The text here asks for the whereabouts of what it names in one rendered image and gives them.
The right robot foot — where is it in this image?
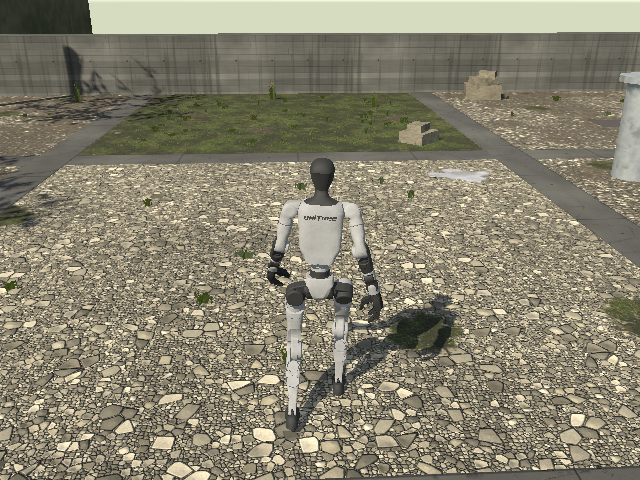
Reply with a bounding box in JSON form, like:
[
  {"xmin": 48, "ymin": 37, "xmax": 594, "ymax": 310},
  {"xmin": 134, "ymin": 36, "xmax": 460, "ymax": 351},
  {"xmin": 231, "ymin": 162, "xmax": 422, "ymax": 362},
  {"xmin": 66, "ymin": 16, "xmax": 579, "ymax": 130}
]
[{"xmin": 332, "ymin": 373, "xmax": 346, "ymax": 396}]

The robot right forearm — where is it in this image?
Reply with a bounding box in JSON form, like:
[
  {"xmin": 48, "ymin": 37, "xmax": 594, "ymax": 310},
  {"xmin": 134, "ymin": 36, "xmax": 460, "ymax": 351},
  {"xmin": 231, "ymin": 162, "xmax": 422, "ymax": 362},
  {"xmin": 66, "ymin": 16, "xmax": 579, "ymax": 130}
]
[{"xmin": 358, "ymin": 243, "xmax": 380, "ymax": 296}]

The left robot hand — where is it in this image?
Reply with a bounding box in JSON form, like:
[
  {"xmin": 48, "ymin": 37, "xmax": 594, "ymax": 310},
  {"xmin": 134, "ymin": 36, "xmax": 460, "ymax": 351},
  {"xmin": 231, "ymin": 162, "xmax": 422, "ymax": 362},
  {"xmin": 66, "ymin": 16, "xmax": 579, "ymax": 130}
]
[{"xmin": 266, "ymin": 268, "xmax": 290, "ymax": 286}]

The robot left forearm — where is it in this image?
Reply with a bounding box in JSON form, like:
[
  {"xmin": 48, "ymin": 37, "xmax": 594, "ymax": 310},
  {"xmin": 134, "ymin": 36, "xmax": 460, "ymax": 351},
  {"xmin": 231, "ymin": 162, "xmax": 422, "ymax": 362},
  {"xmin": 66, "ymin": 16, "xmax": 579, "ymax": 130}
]
[{"xmin": 268, "ymin": 237, "xmax": 285, "ymax": 272}]

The left robot thigh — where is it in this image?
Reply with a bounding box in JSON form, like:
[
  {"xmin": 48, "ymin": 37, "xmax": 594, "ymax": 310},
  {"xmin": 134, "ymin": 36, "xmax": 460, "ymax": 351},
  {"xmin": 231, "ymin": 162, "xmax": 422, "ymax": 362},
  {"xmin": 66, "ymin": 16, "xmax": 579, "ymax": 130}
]
[{"xmin": 285, "ymin": 281, "xmax": 306, "ymax": 360}]

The right robot hand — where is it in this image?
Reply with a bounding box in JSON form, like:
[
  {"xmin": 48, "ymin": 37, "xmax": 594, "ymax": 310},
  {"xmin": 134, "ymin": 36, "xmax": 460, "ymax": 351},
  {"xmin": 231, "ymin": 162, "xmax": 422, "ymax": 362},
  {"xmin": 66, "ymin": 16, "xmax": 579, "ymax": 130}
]
[{"xmin": 359, "ymin": 292, "xmax": 383, "ymax": 323}]

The robot left upper arm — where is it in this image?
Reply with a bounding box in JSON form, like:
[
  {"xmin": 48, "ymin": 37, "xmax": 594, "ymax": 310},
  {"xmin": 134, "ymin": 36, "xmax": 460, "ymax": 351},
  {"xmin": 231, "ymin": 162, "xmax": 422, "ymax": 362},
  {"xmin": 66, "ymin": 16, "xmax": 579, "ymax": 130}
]
[{"xmin": 274, "ymin": 200, "xmax": 301, "ymax": 253}]

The robot right upper arm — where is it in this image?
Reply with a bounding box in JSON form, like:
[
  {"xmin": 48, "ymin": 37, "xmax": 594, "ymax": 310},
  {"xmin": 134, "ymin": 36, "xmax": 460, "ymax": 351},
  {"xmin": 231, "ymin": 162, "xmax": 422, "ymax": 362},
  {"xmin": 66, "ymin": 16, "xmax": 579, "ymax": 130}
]
[{"xmin": 342, "ymin": 202, "xmax": 367, "ymax": 259}]

